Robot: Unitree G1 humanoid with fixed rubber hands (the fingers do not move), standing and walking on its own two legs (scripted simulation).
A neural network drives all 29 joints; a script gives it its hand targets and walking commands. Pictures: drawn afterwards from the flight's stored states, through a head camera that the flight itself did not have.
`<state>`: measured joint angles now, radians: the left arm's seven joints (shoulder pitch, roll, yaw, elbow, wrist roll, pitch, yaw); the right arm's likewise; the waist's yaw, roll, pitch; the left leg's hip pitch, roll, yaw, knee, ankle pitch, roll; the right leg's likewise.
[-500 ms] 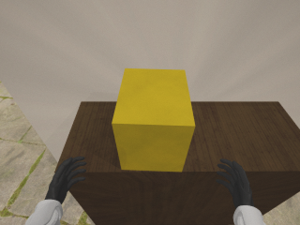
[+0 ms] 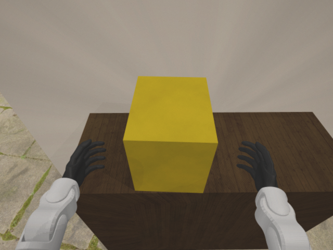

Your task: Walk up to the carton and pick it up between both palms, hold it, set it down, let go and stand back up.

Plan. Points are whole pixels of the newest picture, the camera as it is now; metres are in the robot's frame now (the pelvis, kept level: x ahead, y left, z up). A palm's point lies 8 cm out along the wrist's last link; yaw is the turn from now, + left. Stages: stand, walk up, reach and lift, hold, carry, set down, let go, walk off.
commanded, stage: reach and lift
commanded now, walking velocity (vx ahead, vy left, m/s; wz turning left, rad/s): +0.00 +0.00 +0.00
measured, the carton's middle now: (170, 134) +0.42 +0.01 +0.03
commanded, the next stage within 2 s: none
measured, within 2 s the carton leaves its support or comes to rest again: neither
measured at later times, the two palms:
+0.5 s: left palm (80, 121) +0.34 +0.21 +0.16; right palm (263, 142) +0.31 -0.20 +0.12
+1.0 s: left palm (88, 88) +0.41 +0.20 +0.20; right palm (261, 109) +0.38 -0.20 +0.17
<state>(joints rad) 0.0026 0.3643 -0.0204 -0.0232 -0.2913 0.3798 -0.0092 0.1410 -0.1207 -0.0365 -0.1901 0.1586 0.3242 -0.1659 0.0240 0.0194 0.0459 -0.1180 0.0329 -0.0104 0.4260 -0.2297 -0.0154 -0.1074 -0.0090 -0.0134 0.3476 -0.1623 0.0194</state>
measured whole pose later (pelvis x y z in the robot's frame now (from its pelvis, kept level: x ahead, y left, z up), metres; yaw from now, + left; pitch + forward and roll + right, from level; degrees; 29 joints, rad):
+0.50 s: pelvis +0.00 +0.00 +0.00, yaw +0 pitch -4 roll -1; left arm -0.41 0.36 0.07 0.03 -0.26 0.62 -0.03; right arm -0.24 -0.19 -0.07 0.01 0.24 0.48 -0.20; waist -0.01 0.00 0.05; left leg -0.12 0.03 -0.01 0.42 -0.23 -0.01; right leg -0.11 -0.01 -0.01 0.34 -0.16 0.02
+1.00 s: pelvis +0.01 +0.00 +0.00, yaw +0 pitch -4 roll -1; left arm -0.75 0.36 0.10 0.36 -0.20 0.63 -0.03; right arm -0.63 -0.24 -0.07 0.39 0.29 0.47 -0.18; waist -0.04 -0.03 0.05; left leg -0.12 0.03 -0.01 0.42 -0.23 -0.01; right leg -0.11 -0.01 -0.01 0.34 -0.17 0.02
